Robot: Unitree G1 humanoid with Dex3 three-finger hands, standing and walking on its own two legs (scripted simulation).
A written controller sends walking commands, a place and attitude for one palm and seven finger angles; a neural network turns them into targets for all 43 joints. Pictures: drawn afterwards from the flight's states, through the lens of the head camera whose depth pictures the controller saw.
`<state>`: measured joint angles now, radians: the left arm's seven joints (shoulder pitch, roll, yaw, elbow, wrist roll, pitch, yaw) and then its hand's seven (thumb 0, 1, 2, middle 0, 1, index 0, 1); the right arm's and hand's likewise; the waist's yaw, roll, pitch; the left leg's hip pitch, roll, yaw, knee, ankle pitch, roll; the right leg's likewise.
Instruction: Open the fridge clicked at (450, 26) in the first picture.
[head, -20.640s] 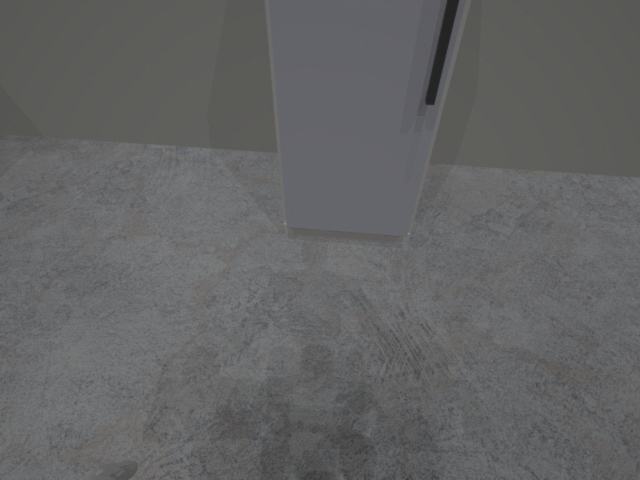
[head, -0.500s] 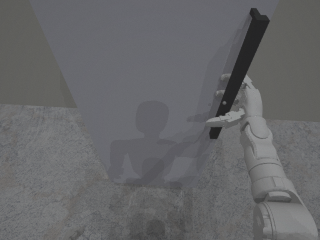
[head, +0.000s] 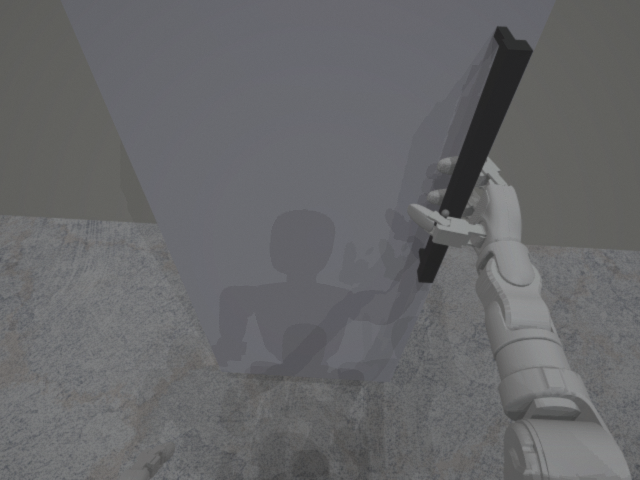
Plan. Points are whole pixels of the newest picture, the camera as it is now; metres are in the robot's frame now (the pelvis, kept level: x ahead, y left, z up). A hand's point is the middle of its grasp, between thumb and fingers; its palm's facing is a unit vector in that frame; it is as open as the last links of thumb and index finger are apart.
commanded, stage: grip the handle and tug to test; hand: right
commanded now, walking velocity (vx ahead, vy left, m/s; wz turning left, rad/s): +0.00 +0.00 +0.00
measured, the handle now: (455, 183) +0.48 -0.12 +0.13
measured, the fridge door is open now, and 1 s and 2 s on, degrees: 0 1 23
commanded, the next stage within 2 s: pull the door a little, standing still in 0.96 s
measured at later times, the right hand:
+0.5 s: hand (444, 214) +0.42 -0.10 +0.13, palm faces -0.03 +1.00 +0.00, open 6.0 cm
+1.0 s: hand (444, 218) +0.41 -0.10 +0.13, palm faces -0.05 +1.00 +0.01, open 6.0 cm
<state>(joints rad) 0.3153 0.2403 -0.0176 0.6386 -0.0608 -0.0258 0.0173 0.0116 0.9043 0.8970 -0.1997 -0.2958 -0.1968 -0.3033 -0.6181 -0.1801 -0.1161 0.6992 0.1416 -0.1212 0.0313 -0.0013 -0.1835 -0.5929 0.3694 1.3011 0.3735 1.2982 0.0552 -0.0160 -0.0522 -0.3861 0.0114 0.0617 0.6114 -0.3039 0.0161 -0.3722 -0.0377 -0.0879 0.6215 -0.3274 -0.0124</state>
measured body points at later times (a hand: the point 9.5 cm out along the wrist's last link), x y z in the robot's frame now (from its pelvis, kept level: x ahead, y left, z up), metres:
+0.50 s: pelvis +0.00 +0.01 +0.00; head +0.02 +0.01 +0.45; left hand +0.10 +0.26 -0.11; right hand +0.42 -0.16 +0.13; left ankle +0.00 +0.11 -0.73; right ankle -0.01 -0.11 -0.73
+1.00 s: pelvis +0.02 +0.00 +0.01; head +0.03 +0.01 +0.46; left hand +0.13 +0.26 -0.10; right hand +0.41 -0.16 +0.13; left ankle +0.00 +0.11 -0.73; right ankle -0.01 -0.11 -0.73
